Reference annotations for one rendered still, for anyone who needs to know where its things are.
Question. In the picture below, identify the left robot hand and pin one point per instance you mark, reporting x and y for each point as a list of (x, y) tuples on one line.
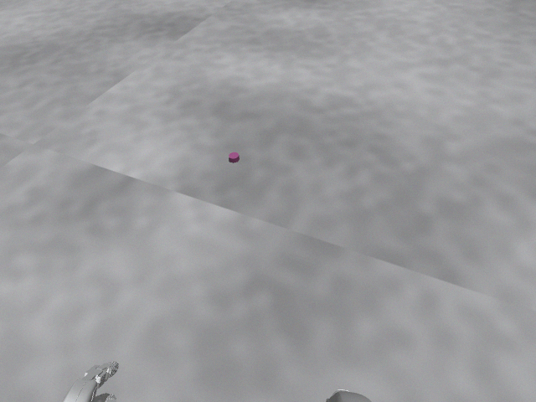
[(84, 390)]

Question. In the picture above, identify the tin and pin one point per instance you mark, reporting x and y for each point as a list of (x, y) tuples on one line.
[(234, 157)]

